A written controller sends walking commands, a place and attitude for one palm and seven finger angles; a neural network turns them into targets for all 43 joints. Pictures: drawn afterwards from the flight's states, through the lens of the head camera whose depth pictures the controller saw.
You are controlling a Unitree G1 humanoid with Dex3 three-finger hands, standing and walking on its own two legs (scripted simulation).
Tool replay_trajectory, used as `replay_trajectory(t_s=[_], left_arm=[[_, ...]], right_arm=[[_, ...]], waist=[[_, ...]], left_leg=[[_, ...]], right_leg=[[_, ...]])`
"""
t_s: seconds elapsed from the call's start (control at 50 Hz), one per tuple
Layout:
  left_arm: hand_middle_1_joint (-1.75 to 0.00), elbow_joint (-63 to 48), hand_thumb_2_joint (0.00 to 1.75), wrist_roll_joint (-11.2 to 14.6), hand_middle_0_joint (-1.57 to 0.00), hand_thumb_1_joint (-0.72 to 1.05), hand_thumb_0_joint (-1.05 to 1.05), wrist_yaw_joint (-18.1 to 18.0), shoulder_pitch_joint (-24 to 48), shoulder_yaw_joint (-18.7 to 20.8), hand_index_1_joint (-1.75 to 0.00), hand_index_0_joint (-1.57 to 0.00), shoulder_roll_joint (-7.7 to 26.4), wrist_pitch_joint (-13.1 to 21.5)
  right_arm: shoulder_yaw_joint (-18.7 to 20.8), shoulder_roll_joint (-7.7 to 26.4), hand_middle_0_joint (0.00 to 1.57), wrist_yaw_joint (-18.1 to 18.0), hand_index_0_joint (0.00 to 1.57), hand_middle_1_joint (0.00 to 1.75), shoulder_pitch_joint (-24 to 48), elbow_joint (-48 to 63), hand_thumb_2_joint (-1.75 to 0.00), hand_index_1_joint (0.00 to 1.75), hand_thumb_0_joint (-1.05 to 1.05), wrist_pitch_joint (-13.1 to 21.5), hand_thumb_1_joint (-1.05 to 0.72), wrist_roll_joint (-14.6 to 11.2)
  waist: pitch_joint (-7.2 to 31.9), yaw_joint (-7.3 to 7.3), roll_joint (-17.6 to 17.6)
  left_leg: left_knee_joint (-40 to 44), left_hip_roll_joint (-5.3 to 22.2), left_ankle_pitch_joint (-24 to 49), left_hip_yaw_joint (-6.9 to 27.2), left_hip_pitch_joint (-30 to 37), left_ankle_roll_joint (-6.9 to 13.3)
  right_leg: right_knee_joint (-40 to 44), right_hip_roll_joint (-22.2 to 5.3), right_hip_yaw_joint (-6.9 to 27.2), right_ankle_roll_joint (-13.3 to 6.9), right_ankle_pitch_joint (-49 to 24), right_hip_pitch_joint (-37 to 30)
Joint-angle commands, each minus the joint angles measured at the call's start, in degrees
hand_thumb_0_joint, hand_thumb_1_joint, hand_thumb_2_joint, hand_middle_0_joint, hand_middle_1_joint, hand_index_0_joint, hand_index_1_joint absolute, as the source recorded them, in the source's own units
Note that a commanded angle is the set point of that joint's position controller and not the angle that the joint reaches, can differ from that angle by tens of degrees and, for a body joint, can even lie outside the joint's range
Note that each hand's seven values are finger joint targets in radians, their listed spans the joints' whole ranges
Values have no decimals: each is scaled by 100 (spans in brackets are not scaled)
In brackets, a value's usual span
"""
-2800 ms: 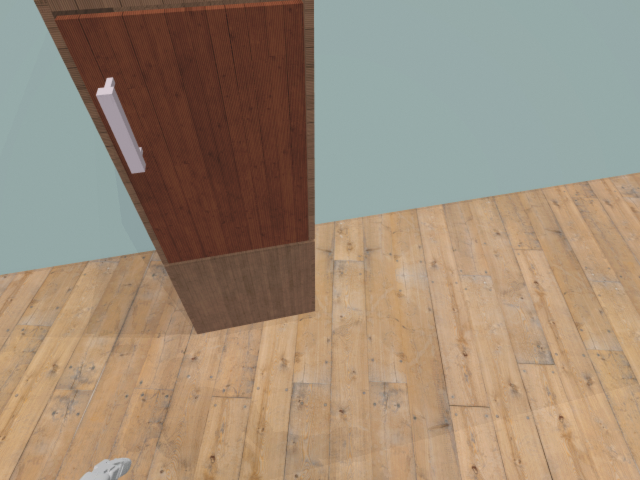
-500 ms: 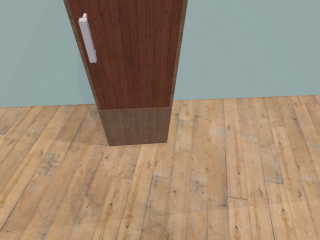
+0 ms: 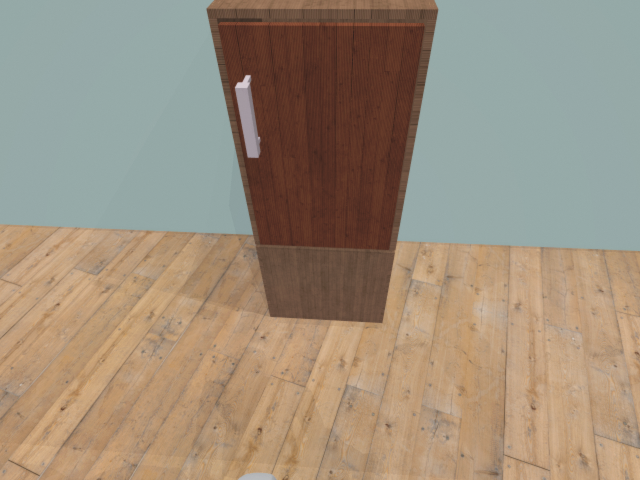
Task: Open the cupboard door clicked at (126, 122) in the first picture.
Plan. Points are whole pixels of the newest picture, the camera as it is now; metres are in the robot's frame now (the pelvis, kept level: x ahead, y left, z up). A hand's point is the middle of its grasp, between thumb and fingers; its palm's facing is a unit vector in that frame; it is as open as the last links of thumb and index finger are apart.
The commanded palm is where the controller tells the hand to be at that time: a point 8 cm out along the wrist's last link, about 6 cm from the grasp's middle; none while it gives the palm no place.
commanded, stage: take the last steps up to it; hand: left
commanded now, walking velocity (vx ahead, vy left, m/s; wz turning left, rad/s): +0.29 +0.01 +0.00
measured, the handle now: (250, 117) +0.77 +0.21 +0.07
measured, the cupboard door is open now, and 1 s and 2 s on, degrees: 0 0 0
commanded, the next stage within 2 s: come to a stop and stand still in 0.48 s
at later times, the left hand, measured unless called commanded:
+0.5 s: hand (157, 467) +0.18 +0.27 -0.18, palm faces +0.02 -0.99 -0.17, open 7.3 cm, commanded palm none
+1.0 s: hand (190, 387) +0.31 +0.26 -0.19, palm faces -0.01 -0.98 -0.20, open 7.2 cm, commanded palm none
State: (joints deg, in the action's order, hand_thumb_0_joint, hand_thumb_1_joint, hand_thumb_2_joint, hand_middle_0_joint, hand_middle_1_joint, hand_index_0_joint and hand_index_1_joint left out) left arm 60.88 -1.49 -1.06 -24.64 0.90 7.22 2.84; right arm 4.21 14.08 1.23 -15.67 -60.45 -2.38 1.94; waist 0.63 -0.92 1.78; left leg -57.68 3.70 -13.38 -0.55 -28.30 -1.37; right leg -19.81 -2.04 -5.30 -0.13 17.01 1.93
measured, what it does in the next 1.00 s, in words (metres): walks ahead: left foot, then right foot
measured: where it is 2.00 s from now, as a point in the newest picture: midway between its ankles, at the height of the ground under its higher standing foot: outside the picture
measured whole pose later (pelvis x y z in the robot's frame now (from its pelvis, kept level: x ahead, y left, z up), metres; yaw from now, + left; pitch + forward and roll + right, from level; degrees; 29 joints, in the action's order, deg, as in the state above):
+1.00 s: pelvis +0.20 +0.09 -0.02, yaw -2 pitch -1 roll -1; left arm 56.2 -1.8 -2.6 -5.6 3.5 9.1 -1.5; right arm 4.0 9.0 -1.5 -11.5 -59.5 -2.1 0.6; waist -6.3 0.9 0.0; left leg -53.2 1.9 -28.2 -1.5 -22.8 -1.5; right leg -31.8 -4.6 -6.6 0.6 8.4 22.1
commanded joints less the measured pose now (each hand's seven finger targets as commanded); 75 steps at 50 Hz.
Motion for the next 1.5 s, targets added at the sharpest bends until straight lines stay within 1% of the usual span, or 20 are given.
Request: replay_trajectory(t_s=[0.0, 0.08, 0.12, 0.14, 0.16, 0.18, 0.24, 0.32, 0.58, 0.64, 0.68, 0.72, 0.86, 1.0, 1.02, 1.04, 1.06, 1.14, 1.3, 1.48], left_arm=[[-30, 33, 90, -61, -20, 90, 0, -48, -680, 207, -30, -20, 984, 111], [-30, 194, 90, -72, -20, 90, 0, -54, -640, 232, -30, -20, 1017, 57], [-30, 199, 90, -20, -20, 90, 0, -48, -389, 259, -30, -20, 1003, 31], [-30, 207, 90, 18, -20, 90, 0, -19, -495, 222, -30, -20, 784, 22], [-30, 118, 90, 75, -20, 90, 0, 24, -655, 152, -30, -20, 457, 3], [-30, -102, 90, 29, -20, 90, 0, -4, -308, 138, -30, -20, 504, -33], [-30, 42, 90, -26, -20, 90, 0, 77, 116, 226, -30, -20, 445, -92], [-30, 218, 90, -55, -20, 90, 0, 133, -304, 238, -30, -20, 187, -208], [-30, -498, 90, 10, -20, 90, 0, 124, 1644, 199, -30, -20, 333, -269], [-30, -308, 90, 21, -20, 90, 0, 31, 1033, 189, -30, -20, 339, -230], [-30, -96, 90, -20, -20, 90, 0, -78, 274, 300, -30, -20, 968, -107], [-30, -57, 90, 60, -20, 90, 0, -128, 111, 330, -30, -20, 1386, -99], [-30, -562, 90, -25, -20, 90, 0, -236, 1441, 415, -30, -20, 1161, -314], [-30, -830, 90, -45, -20, 90, 0, -137, 1776, 476, -30, -20, 1134, -471], [-30, -862, 90, 12, -20, 90, 0, -104, 1692, 416, -30, -20, 942, -515], [-30, -927, 90, 79, -20, 90, 0, -76, 1483, 337, -30, -20, 534, -560], [-30, -952, 90, 50, -20, 90, 0, -94, 1601, 323, -30, -20, 528, -594], [-30, -414, 90, -24, -20, 90, 0, 49, 909, 440, -30, -20, 811, -600], [-30, -260, 90, -25, -20, 90, 0, 70, 649, 440, -30, -20, 849, -619], [-30, -101, 90, 22, -20, 90, 0, 88, 792, 267, -30, -20, 557, -615]], right_arm=[[-54, 17, 20, 36, 20, 30, 1001, 691, -90, 30, 0, 252, -90, -39], [-116, -157, 20, 40, 20, 30, 973, 636, -90, 30, 0, 376, -90, -98], [-88, -1, 20, -40, 20, 30, -99, 252, -90, 30, 0, 470, -90, -88], [3, 377, 20, -123, 20, 30, -891, -3, -90, 30, 0, 525, -90, -80], [158, 1028, 20, -193, 20, 30, -1518, -165, -90, 30, 0, 567, -90, -39], [176, 1209, 20, -242, 20, 30, -1744, -173, -90, 30, 0, 489, -90, -104], [-40, 331, 20, -291, 20, 30, -487, 44, -90, 30, 0, 539, -90, -100], [-127, -109, 20, -342, 20, 30, -442, 1, -90, 30, 0, 714, -90, -111], [-139, -39, 20, -383, 20, 30, -1234, -415, -90, 30, 0, 615, -90, -7], [-177, 14, 20, -447, 20, 30, -1073, -462, -90, 30, 0, 545, -90, -50], [-174, -162, 20, -405, 20, 30, -1207, -427, -90, 30, 0, 512, -90, -175], [-111, -317, 20, -420, 20, 30, -1364, -356, -90, 30, 0, 381, -90, -272], [-30, -496, 20, -319, 20, 30, -759, -151, -90, 30, 0, -6, -90, -166], [-7, -391, 20, -247, 20, 30, -1100, 57, -90, 30, 0, 115, -90, -121], [-1, -195, 20, -245, 20, 30, -1153, 71, -90, 30, 0, 183, -90, -119], [88, 315, 20, -261, 20, 30, -956, 221, -90, 30, 0, 258, -90, -55], [98, 610, 20, -302, 20, 30, -511, 475, -90, 30, 0, 254, -90, -5], [-72, 344, 20, -425, 20, 30, 418, 608, -90, 30, 0, 345, -90, 2], [-9, 337, 20, -574, 20, 30, -603, 196, -90, 30, 0, 394, -90, -70], [-18, 285, 20, -511, 20, 30, -691, -175, -90, 30, 0, 334, -90, -62]], waist=[[-956, -253, -1074], [-829, -196, -1272], [-442, 304, -919], [155, 588, -50], [620, 706, 1573], [481, 767, 1311], [-705, 338, 355], [-548, 1, 351], [-1126, 311, 298], [-635, -45, 168], [288, -251, -679], [974, -134, -917], [317, 143, -750], [347, 430, -1220], [219, 460, -440], [-96, 428, 1342], [-583, 394, 1601], [-732, -44, 510], [-204, 296, 304], [-191, 375, 733]], left_leg=[[860, 129, -266, -279, -889, -2], [2008, -49, -520, -573, 429, 179], [2959, -251, 75, -718, 2142, 243], [3236, 141, 103, -334, 3397, 340], [3757, 1743, 109, 1808, 4234, 774], [4321, 2192, -265, 2379, 3896, 1114], [4738, 1757, -505, 1422, 2026, 1084], [4651, 1250, 1387, 152, 1812, 963], [4183, 1292, 3342, -144, 2421, 1016], [3219, 1084, 4412, -304, 2325, 717], [1883, 551, 2445, -470, 1473, 253], [327, -245, -2280, -300, 1095, 73], [-317, -158, -1728, 14, 809, -36], [2322, -232, -282, -346, 1969, 9], [3173, -61, -214, -1, 2190, 34], [4327, 1168, -924, 1738, 1661, 312], [5025, 1775, -1264, 2553, 463, 595], [4926, 1132, -1340, 1440, 741, 384], [4529, 1390, 1295, 1097, 2723, 486], [4576, 1257, 903, 903, 2407, 874]], right_leg=[[989, -1520, 1292, -822, -573, -31], [557, -1443, 981, -735, -1203, 483], [-430, -1025, 492, -491, -1403, 1125], [-1693, -679, 199, -321, -1176, 1572], [-3376, 39, -319, 12, 1157, 2861], [-4354, 70, 167, -56, 1825, 3258], [-4995, -522, 476, -81, 604, 3298], [-4548, -497, 358, 83, -181, 2868], [-2093, -320, 23, 12, -372, 2862], [-1150, -23, -58, -54, -965, 1423], [-797, -879, 884, -324, -4190, -290], [-823, -2328, 1610, -1435, -7310, -676], [-254, -1792, 988, -1147, -4180, 1231], [-459, -1197, 831, -557, -503, 2160], [-1047, -827, 604, -316, 300, 2504], [-2239, -99, 208, 69, 1246, 3122], [-2999, 201, 570, 133, 1364, 2853], [-4057, 108, 1034, 215, 64, 2765], [-3866, 74, 1060, 405, 28, 3059], [-2480, -76, 577, 312, 642, 2110]])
